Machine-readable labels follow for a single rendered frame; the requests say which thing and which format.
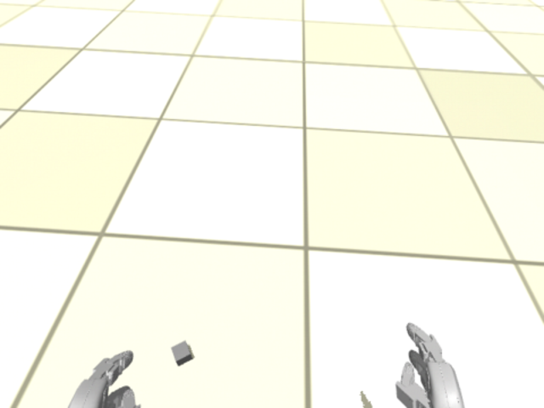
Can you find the right robot hand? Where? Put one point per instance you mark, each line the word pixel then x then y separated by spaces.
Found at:
pixel 437 376

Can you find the left robot hand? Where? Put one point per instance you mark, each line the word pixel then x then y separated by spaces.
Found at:
pixel 93 392

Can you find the cube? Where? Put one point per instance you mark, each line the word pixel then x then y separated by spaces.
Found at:
pixel 181 353

